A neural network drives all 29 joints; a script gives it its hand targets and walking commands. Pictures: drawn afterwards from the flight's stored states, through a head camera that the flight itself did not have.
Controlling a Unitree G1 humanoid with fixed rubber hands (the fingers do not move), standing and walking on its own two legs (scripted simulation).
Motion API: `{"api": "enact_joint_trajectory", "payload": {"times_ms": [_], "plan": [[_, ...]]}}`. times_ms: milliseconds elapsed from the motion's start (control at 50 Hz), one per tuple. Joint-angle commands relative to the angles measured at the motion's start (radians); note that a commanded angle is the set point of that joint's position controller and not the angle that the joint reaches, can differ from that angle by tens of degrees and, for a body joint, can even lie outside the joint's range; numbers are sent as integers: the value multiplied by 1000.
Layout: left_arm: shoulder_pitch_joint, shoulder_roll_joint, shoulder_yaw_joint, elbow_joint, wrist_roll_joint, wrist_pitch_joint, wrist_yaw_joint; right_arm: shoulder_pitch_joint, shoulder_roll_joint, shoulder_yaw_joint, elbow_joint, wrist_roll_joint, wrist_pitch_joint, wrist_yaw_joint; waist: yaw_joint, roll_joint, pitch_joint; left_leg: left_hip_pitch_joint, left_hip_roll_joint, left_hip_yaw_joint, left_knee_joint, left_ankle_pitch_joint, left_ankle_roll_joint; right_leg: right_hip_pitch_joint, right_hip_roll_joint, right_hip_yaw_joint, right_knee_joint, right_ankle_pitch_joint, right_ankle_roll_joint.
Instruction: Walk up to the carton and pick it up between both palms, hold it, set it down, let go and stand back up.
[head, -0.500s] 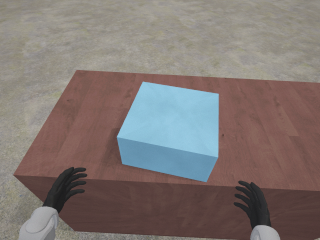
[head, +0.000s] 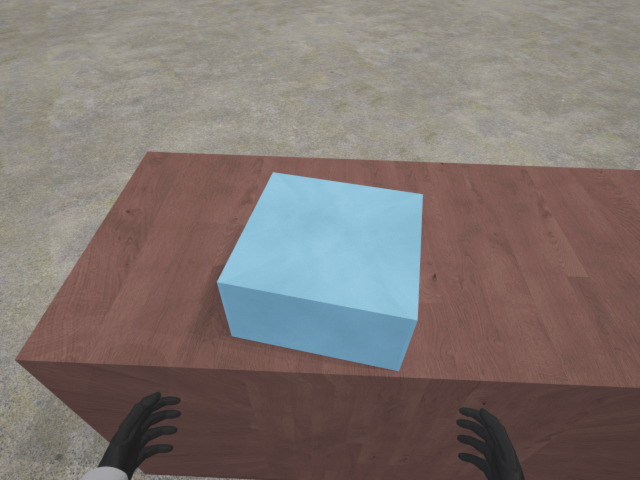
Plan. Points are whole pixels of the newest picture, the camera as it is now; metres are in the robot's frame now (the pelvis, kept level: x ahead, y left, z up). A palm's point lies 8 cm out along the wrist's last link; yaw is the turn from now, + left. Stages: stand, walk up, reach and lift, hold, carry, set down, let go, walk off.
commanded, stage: set down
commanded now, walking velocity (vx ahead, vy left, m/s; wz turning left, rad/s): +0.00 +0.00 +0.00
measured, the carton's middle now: (330, 262) +0.48 +0.02 -0.03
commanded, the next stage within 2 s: let go in 0.44 s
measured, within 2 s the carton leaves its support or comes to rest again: neither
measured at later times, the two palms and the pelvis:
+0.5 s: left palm (150, 474) +0.15 +0.23 -0.07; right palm out of the picture +0.15 -0.22 -0.08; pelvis -0.01 +0.00 +0.00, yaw -1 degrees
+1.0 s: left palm (151, 469) +0.16 +0.23 -0.07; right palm out of the picture +0.16 -0.22 -0.08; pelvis +0.00 +0.01 +0.00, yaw -1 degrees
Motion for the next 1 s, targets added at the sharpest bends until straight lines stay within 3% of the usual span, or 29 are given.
{"api": "enact_joint_trajectory", "payload": {"times_ms": [0,140,160,240,440,600,640,800,880,980], "plan": [[-72,82,37,-63,42,20,19,-61,-86,-41,-25,-28,-23,20,-7,24,-28,131,-70,52,3,265,-4,-161,16,-20,-98,119,-1],[-123,55,14,-13,62,64,56,-131,-90,-56,-11,-82,-16,52,2,-13,-20,65,-64,68,-9,126,16,-188,11,-27,-80,35,4],[-136,44,12,6,73,73,63,-146,-100,-58,32,-90,-13,62,5,1,-19,73,-60,67,-14,122,13,-204,15,-33,-78,19,0],[-172,40,2,-18,85,84,85,-158,-106,-79,70,-108,-12,77,-13,5,-46,70,-59,65,-11,90,15,-198,12,-34,-61,7,2],[-132,11,-11,5,105,85,101,-163,-153,-91,170,-106,-48,93,-33,6,-96,124,-66,51,26,219,-1,-187,23,-34,-43,166,10],[-135,10,4,15,120,86,97,-169,-161,-74,146,-93,-63,96,-16,-8,-77,122,-73,52,31,249,2,-168,24,-29,-40,227,15],[-133,-1,-5,19,117,89,92,-171,-158,-73,149,-90,-61,95,-18,-21,-55,119,-73,52,28,236,4,-174,26,-32,-44,210,16],[-135,-3,-4,-22,122,75,95,-155,-174,-73,158,-79,-73,99,-24,21,-69,135,-74,49,47,292,-11,-179,28,-34,-32,249,7],[-119,-5,-4,-7,112,71,93,-152,-173,-79,144,-90,-78,97,-24,-20,-104,132,-73,50,46,252,-2,-180,29,-33,-36,213,10],[-123,-8,-14,-4,103,65,91,-151,-172,-80,133,-94,-82,94,-23,-28,-101,113,-73,49,50,255,-4,-175,30,-33,-29,225,12]]}}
